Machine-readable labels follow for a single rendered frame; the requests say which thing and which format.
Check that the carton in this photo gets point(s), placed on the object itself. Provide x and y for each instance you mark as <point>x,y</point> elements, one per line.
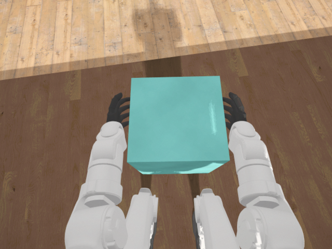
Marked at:
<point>177,125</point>

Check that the left robot thigh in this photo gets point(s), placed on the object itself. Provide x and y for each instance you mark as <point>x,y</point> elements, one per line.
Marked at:
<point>140,217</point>

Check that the right robot upper arm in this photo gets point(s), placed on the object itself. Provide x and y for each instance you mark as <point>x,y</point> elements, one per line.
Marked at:
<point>265,228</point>

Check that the robot right shin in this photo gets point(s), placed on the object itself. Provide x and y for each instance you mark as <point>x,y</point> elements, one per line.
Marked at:
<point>200,229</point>

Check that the robot left forearm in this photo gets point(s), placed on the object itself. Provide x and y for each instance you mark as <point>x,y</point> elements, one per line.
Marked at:
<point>102,186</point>

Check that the left robot upper arm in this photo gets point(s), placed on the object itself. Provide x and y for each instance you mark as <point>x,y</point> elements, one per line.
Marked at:
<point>101,227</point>

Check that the robot right forearm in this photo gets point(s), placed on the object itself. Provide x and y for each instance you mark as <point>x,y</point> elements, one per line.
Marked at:
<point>257,185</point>

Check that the left robot hand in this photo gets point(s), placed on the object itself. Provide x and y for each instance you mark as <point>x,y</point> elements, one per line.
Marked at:
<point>115,110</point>

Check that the right robot hand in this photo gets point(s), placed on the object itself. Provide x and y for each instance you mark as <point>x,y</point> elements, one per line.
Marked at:
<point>236,110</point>

